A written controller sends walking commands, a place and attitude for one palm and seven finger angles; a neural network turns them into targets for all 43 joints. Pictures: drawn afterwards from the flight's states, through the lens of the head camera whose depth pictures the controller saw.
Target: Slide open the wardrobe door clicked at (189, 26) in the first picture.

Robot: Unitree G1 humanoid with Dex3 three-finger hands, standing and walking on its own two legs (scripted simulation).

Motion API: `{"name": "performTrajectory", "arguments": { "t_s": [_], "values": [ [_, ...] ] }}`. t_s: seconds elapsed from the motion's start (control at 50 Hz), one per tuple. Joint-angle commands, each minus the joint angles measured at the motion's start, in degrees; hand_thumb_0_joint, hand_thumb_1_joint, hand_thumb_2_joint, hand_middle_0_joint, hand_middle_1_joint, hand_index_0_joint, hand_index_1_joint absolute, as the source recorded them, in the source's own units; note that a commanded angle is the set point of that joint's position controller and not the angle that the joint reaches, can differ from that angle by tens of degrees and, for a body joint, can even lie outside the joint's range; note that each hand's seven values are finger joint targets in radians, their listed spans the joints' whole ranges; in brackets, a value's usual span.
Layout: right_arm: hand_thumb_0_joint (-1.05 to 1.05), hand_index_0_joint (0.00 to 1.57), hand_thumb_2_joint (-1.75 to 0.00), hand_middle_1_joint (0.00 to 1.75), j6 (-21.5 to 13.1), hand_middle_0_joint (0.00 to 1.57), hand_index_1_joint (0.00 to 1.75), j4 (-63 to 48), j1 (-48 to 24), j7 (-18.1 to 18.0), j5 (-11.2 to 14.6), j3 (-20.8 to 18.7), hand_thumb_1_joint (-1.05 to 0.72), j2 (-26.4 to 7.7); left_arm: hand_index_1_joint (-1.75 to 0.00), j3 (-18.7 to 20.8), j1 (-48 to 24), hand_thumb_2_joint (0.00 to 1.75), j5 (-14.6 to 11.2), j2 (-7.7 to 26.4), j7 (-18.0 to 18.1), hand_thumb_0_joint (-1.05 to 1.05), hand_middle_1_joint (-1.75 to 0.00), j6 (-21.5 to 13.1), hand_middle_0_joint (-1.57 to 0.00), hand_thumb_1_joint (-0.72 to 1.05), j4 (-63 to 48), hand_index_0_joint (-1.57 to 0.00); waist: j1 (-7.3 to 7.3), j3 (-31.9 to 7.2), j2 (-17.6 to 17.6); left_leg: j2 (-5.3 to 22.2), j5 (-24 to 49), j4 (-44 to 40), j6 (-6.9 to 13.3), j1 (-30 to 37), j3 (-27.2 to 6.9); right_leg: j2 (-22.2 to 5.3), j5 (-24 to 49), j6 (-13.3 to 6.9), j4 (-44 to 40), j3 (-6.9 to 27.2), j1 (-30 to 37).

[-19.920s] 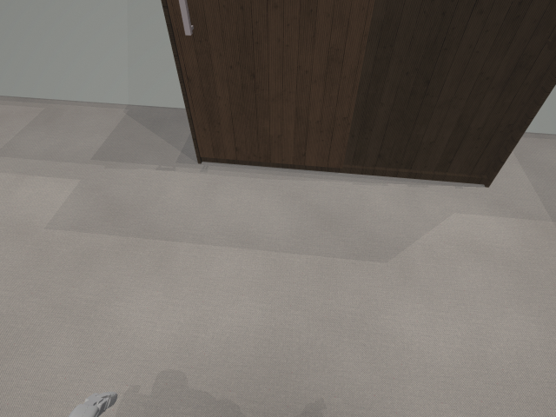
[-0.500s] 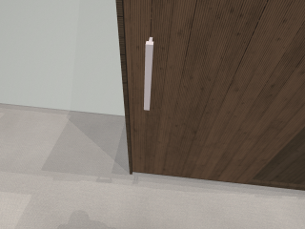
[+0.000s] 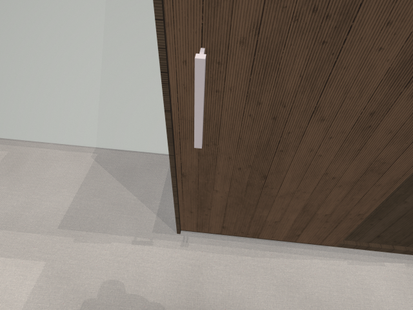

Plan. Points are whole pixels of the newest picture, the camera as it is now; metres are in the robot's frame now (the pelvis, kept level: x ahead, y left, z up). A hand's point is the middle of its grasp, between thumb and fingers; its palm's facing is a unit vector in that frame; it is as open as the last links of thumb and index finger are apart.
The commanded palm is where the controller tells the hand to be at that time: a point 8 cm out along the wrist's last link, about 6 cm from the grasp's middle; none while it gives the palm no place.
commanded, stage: look again from close up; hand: left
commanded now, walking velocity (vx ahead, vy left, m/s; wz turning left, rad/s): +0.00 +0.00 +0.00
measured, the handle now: (200, 103) +0.59 +0.06 +0.09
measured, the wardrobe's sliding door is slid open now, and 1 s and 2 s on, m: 0.00 0.00 0.00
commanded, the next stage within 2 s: shuffle to correct the standing spot in 1.26 s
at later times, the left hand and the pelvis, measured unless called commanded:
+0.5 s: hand out of the picture -0.02 +0.14 -0.18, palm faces +0.04 -0.99 -0.14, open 7.4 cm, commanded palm none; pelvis +0.02 -0.01 +0.00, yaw +0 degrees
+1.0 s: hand out of the picture +0.02 +0.14 -0.17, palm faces +0.03 -0.99 -0.15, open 7.4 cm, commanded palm none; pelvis +0.04 -0.01 +0.00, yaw -1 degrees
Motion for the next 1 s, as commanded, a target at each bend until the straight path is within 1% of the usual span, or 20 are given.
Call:
{"name": "performTrajectory", "arguments": {
  "t_s": [0.0, 0.06, 0.1, 0.16, 0.2, 0.28, 0.3, 0.4, 0.44, 0.48, 0.54, 0.58, 0.64, 0.68, 0.76, 0.78, 0.82, 0.86, 0.94, 0.98],
  "values": [
    [0.0, 0.2, -0.9, 0.3, -0.6, 0.2, 0.3, -1.7, 3.5, -0.3, 0.0, -0.6, -0.9, -5.0, -0.3, 0.5, 6.4, 0.9, -0.3, 3.5, -0.1, 0.0, -0.3, -0.7, -0.2, 0.9, -1.0, -0.2, 0.0, 5.8, 0.1, 6.5, -14.7, -8.4, -1.0, 0.0, -9.9, -4.8, -5.9, -2.3, -7.1, 6.4, -5.2],
    [0.0, 0.2, -0.9, 0.3, -0.6, 0.2, 0.3, -1.6, 3.6, -0.3, 0.0, -0.6, -0.9, -5.0, -0.3, 0.4, 6.2, 0.9, -0.3, 3.6, -0.1, 0.0, -0.3, -0.7, -0.2, 0.9, -1.0, -0.2, -0.02, 5.8, 0.1, 6.4, -13.8, -7.8, -1.0, 0.4, -9.6, -4.9, -5.6, -2.4, -7.4, 6.4, -5.1],
    [0.0, 0.2, -0.9, 0.3, -0.7, 0.2, 0.3, -1.5, 3.8, -0.3, -0.1, -0.5, -0.9, -4.8, -0.3, 0.5, 6.0, 0.9, -0.4, 3.6, -0.1, 0.0, -0.3, -0.7, -0.2, 0.9, -1.0, -0.2, -0.18, 5.6, 0.9, 6.5, -14.0, -8.3, -1.0, 0.6, -9.6, -4.9, -5.4, -2.4, -7.1, 6.3, -5.1],
    [0.0, 0.2, -0.9, 0.3, -0.9, 0.2, 0.3, -1.4, 3.5, -0.4, 0.0, -0.5, -0.9, -4.9, -0.3, 0.4, 6.2, 0.9, -0.4, 3.6, 0.0, 0.0, -0.3, -0.9, -0.2, 0.9, -0.8, -0.2, 0.03, 4.4, 0.7, 6.6, -12.0, -7.7, -0.9, 1.5, -9.5, -5.0, -2.9, -2.5, -7.0, 6.4, -3.9],
    [0.0, 0.2, -0.9, 0.3, -1.0, 0.2, 0.3, -1.3, 3.6, -0.4, 0.0, -0.4, -0.9, -4.8, -0.3, 0.3, 5.8, 0.9, -0.5, 3.6, 0.0, 0.0, -0.3, -1.0, -0.2, 0.9, -0.8, -0.2, -0.1, 4.3, 0.4, 6.6, -10.9, -7.6, -1.0, 2.0, -9.0, -5.2, -2.1, -2.4, -7.0, 6.4, -3.6],
    [0.0, 0.2, -0.9, 0.3, -0.9, 0.2, 0.3, -1.1, 3.6, -0.4, 0.1, -0.3, -0.9, -4.8, -0.3, 0.2, 5.3, 0.9, -0.5, 3.7, 0.0, 0.0, -0.3, -1.0, -0.2, 0.9, -0.7, -0.2, -0.18, 5.9, -0.4, 6.5, -10.7, -7.6, -1.1, 1.5, -8.8, -5.2, -2.8, -2.4, -7.4, 6.4, -4.0],
    [0.0, 0.2, -0.9, 0.3, -0.9, 0.2, 0.3, -1.1, 3.5, -0.4, 0.0, -0.3, -0.9, -4.9, -0.3, 0.2, 5.3, 0.9, -0.5, 3.7, 0.0, 0.0, -0.3, -0.9, -0.2, 0.9, -0.7, -0.2, -0.2, 6.3, 0.6, 6.5, -11.3, -7.8, -1.1, 1.7, -9.0, -5.0, -3.2, -2.4, -7.4, 6.4, -4.5],
    [0.0, 0.2, -0.9, 0.3, -0.8, 0.2, 0.3, -1.2, 3.4, -0.4, 0.0, -0.3, -0.9, -5.0, -0.3, 0.3, 5.2, 0.9, -0.5, 3.8, -0.1, 0.0, -0.3, -0.7, -0.2, 0.9, -0.6, -0.2, 0.0, 6.3, 1.2, 6.8, -13.3, -8.7, -1.1, 1.0, -9.3, -4.9, -3.4, -2.3, -7.0, 6.2, -3.9],
    [0.0, 0.2, -0.9, 0.3, -0.8, 0.2, 0.3, -1.2, 3.3, -0.4, 0.0, -0.4, -0.9, -5.2, -0.3, 0.3, 5.1, 0.9, -0.5, 3.9, -0.1, 0.0, -0.3, -0.8, -0.2, 0.9, -0.7, -0.2, 0.06, 5.9, 0.3, 6.6, -12.5, -8.2, -1.1, 1.4, -8.9, -5.0, -3.4, -2.3, -7.1, 6.3, -3.9],
    [0.0, 0.2, -0.9, 0.3, -1.0, 0.2, 0.3, -1.2, 3.6, -0.4, 0.0, -0.3, -0.9, -5.0, -0.3, 0.3, 4.7, 0.9, -0.6, 4.0, -0.1, 0.0, -0.3, -0.9, -0.2, 0.9, -0.8, -0.2, -0.13, 4.8, -0.7, 6.4, -9.9, -7.4, -1.1, 2.5, -8.5, -5.1, -2.3, -2.5, -7.1, 6.6, -3.2],
    [0.0, 0.2, -0.9, 0.3, -1.1, 0.2, 0.3, -0.9, 3.3, -0.4, 0.0, -0.2, -0.9, -5.0, -0.3, 0.3, 4.4, 0.9, -0.7, 4.1, -0.1, 0.0, -0.3, -1.0, -0.2, 0.9, -0.8, -0.2, -0.11, 4.5, 0.2, 6.6, -9.1, -7.2, -1.1, 3.5, -8.2, -5.3, -1.5, -2.4, -7.1, 6.4, -3.4],
    [0.0, 0.2, -0.9, 0.3, -1.2, 0.2, 0.3, -0.9, 3.2, -0.4, 0.1, -0.2, -0.9, -5.0, -0.3, 0.3, 4.1, 0.9, -0.6, 4.3, -0.1, 0.0, -0.3, -1.1, -0.2, 0.9, -0.7, -0.2, -0.16, 4.2, -0.5, 6.5, -6.9, -6.5, -1.1, 3.6, -7.7, -5.4, 0.0, -2.4, -7.0, 6.6, -2.5],
    [0.0, 0.2, -0.9, 0.3, -1.3, 0.2, 0.3, -0.7, 3.3, -0.5, 0.1, -0.1, -0.9, -5.0, -0.3, 0.3, 3.9, 0.9, -0.7, 4.3, 0.0, 0.0, -0.3, -1.0, -0.2, 0.9, -0.7, -0.2, -0.2, 4.2, -0.1, 6.6, -6.3, -6.6, -1.1, 4.5, -7.6, -5.4, 0.3, -2.4, -6.9, 6.5, -2.6],
    [0.0, 0.2, -0.9, 0.3, -1.4, 0.2, 0.3, -0.5, 3.0, -0.5, 0.1, 0.0, -0.9, -4.9, -0.3, 0.2, 3.8, 0.9, -0.7, 4.5, 0.0, 0.0, -0.3, -1.1, -0.2, 0.9, -0.6, -0.2, -0.03, 4.2, -0.2, 6.6, -4.3, -6.2, -1.0, 4.4, -7.3, -5.5, 1.9, -2.4, -7.0, 6.6, -1.7],
    [0.0, 0.2, -0.9, 0.3, -1.4, 0.2, 0.3, -0.3, 2.9, -0.6, 0.1, 0.1, -0.9, -5.0, -0.3, 0.2, 3.6, 0.9, -0.7, 4.6, 0.0, 0.0, -0.3, -1.1, -0.2, 0.9, -0.4, -0.2, 0.08, 4.5, -0.6, 6.5, -3.2, -5.9, -1.1, 5.0, -7.2, -5.5, 1.9, -2.3, -7.4, 6.6, -1.5],
    [0.0, 0.2, -0.9, 0.3, -1.4, 0.2, 0.3, -0.3, 2.8, -0.6, 0.2, 0.1, -0.9, -5.1, -0.3, 0.2, 3.4, 0.9, -0.7, 4.7, 0.0, 0.0, -0.3, -1.0, -0.2, 0.9, -0.4, -0.2, -0.05, 4.9, 0.2, 6.5, -3.2, -6.1, -1.1, 5.0, -7.1, -5.6, 1.8, -2.3, -7.3, 6.6, -1.7],
    [0.0, 0.2, -0.9, 0.3, -1.4, 0.2, 0.3, -0.2, 2.7, -0.7, 0.1, 0.1, -0.9, -5.2, -0.3, 0.2, 3.6, 0.9, -0.8, 4.7, 0.0, 0.0, -0.3, -1.0, -0.2, 0.9, -0.3, -0.2, 0.02, 4.7, 0.5, 6.5, -2.8, -6.0, -1.1, 5.7, -7.0, -5.6, 2.2, -2.2, -7.3, 6.5, -1.6],
    [0.0, 0.2, -0.9, 0.3, -1.4, 0.2, 0.3, -0.1, 2.8, -0.7, 0.2, 0.2, -0.9, -5.1, -0.3, 0.2, 3.4, 0.9, -0.7, 4.7, 0.1, 0.0, -0.3, -1.0, -0.2, 0.9, -0.2, -0.2, 0.14, 5.1, -0.3, 6.7, -2.3, -5.9, -1.0, 5.4, -7.1, -5.5, 2.6, -2.2, -7.4, 6.4, -1.3],
    [0.0, 0.2, -0.9, 0.3, -1.5, 0.2, 0.3, 0.0, 2.5, -0.8, 0.1, 0.2, -0.9, -5.3, -0.3, 0.2, 3.1, 0.9, -0.8, 4.7, 0.0, 0.0, -0.3, -0.9, -0.2, 0.9, -0.1, -0.2, 0.03, 5.0, 0.5, 6.7, -2.0, -6.3, -1.0, 6.5, -7.1, -5.6, 2.5, -2.2, -7.3, 6.4, -1.5],
    [0.0, 0.2, -0.9, 0.3, -1.6, 0.2, 0.3, 0.0, 2.6, -0.8, 0.1, 0.2, -0.9, -5.3, -0.3, 0.3, 3.0, 0.9, -0.7, 4.9, 0.1, 0.0, -0.3, -1.0, -0.2, 0.9, -0.1, -0.2, 0.03, 4.3, 0.0, 6.8, 0.2, -5.7, -0.9, 6.8, -6.8, -5.7, 3.9, -2.1, -7.2, 6.3, -0.6]
  ]
}}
